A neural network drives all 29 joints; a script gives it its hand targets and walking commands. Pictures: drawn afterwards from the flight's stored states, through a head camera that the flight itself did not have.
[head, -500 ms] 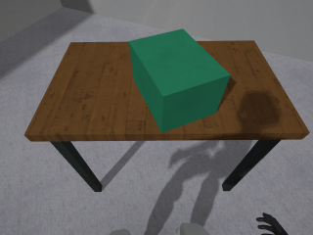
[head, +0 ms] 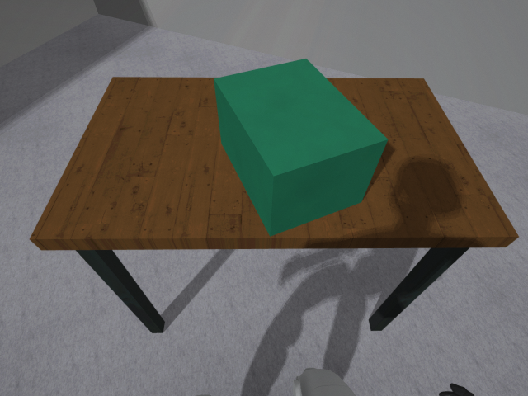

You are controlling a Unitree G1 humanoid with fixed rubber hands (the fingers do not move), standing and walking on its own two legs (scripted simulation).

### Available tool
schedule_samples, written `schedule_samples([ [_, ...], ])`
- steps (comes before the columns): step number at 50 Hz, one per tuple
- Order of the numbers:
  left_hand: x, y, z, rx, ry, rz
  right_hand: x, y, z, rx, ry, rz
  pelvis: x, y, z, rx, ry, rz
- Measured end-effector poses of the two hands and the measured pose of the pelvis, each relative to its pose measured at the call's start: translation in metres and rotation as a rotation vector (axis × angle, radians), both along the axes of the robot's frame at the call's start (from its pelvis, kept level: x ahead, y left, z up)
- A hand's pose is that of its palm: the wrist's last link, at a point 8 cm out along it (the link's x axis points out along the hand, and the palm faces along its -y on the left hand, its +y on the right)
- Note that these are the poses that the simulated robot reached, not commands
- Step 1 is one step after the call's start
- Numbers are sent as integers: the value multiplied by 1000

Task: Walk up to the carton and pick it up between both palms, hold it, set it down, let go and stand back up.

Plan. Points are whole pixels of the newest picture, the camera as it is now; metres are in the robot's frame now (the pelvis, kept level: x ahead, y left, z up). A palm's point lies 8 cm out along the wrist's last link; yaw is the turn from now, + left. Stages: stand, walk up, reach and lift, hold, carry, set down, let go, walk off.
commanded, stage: walk up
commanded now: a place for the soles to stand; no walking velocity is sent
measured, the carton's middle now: (289, 141) +0.54 -0.06 +0.05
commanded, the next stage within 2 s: reach and lift in 1.94 s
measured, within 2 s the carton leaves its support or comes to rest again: neither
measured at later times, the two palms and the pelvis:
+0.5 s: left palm out of the picture +0.13 +0.27 -0.07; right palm (467, 339) +0.19 -0.34 -0.09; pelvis +0.07 -0.04 +0.01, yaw +0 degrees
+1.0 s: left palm (78, 395) +0.14 +0.28 -0.09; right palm (456, 336) +0.20 -0.32 -0.09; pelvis +0.09 -0.02 +0.00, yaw -2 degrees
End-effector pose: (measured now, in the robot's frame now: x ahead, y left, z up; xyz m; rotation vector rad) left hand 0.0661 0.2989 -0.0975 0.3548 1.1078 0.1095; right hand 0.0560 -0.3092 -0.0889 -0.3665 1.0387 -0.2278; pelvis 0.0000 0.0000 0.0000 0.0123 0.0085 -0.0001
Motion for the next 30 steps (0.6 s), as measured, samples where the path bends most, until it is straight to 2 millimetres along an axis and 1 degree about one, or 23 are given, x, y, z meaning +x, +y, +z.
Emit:
schedule_samples([
  [3,14,-17,-3,-11,7,-13,-11,-18,-2,-6,49,-25,11,-15,-1,7,8,-1],
  [6,28,-36,-7,-6,3,-28,-9,-38,-11,-1,79,-44,23,-34,-8,16,7,-12],
  [8,33,-44,-6,1,-14,-20,1,-47,-16,5,89,-42,30,-44,-9,14,-19,-12],
  [11,39,-48,9,21,-34,2,29,-52,-12,19,65,-21,41,-51,-1,25,-34,-10],
  [14,47,-48,24,51,-48,12,61,-50,-7,45,18,7,51,-54,8,29,-35,-9],
  [16,53,-46,31,65,-55,16,79,-48,-4,60,-6,21,57,-54,11,29,-36,-9],
  [20,59,-40,37,85,-55,28,110,-41,-1,71,-40,42,66,-51,14,24,-30,-8],
  [23,59,-34,32,79,-41,37,130,-33,1,65,-62,60,69,-45,13,14,-21,-3],
  [25,59,-29,24,70,-37,41,139,-28,1,56,-80,71,71,-39,8,4,-17,-1],
  [27,62,-24,12,60,-42,42,142,-22,-4,46,-98,75,73,-33,-1,-2,-25,-1],
  [30,62,-25,4,45,-34,44,141,-18,0,39,-101,79,74,-31,-3,6,-40,-7],
])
